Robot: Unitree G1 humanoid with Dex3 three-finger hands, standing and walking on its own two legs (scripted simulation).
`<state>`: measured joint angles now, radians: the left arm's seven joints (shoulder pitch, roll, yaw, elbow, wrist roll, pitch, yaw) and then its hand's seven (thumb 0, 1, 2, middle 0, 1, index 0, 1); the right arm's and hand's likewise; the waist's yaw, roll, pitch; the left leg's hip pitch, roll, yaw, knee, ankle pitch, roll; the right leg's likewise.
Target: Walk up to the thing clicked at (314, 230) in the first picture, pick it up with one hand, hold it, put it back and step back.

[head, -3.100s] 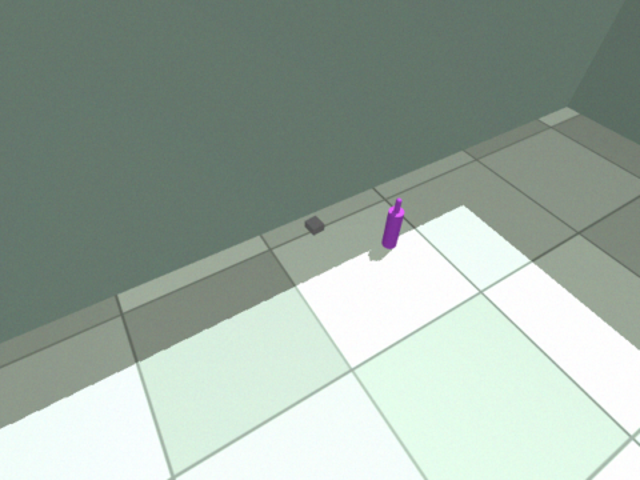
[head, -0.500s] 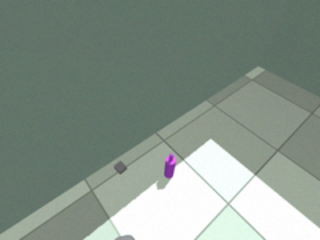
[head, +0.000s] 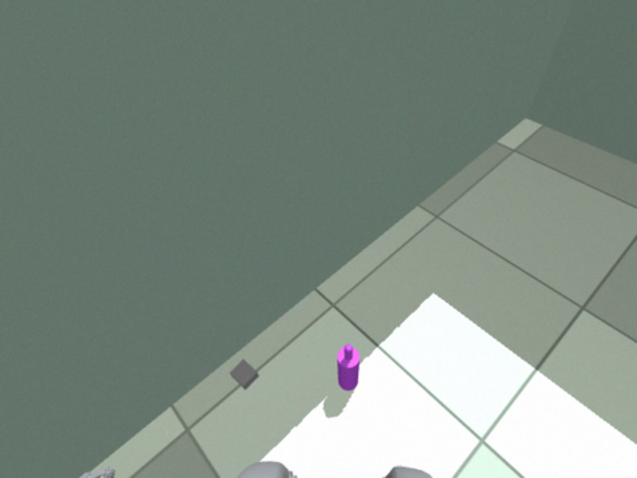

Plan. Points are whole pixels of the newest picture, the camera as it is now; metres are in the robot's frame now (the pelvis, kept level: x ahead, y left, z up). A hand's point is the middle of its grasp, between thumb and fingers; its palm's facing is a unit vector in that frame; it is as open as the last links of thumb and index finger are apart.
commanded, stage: walk up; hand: left
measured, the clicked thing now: (244, 374) +0.51 +0.30 -0.74
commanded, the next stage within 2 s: stand in 1.50 s
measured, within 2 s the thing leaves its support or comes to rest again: neither
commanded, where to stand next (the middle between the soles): +0.14 +0.04 m, yaw +0 degrees
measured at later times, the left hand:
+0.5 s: hand out of the picture +0.09 +0.30 -0.15, palm faces +0.00 -0.94 -0.33, open 7.4 cm
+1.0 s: hand out of the picture +0.14 +0.28 -0.13, palm faces -0.01 -0.94 -0.34, open 7.4 cm
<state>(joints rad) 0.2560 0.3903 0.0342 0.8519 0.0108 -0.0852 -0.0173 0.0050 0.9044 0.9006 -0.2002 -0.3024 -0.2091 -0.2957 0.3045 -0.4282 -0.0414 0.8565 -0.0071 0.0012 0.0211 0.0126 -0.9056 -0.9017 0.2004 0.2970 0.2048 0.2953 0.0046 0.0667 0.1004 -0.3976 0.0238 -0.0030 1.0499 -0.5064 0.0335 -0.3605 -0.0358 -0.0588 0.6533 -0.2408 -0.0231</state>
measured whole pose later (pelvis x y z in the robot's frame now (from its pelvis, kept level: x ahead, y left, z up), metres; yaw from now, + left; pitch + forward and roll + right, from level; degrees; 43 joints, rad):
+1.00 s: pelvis +0.05 +0.03 +0.03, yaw +0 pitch -2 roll +0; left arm 0.06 0.35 0.01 1.17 0.01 -0.01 -0.01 0.01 0.91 0.90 -0.20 -0.30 -0.21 -0.30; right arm 0.05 -0.35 -0.01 1.17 0.00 0.01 0.02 0.01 -0.91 -0.90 0.20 0.30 0.21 0.30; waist 0.00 0.01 0.05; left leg -0.17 0.04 0.03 0.36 -0.15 -0.02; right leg -0.15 -0.04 -0.01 0.35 -0.16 0.04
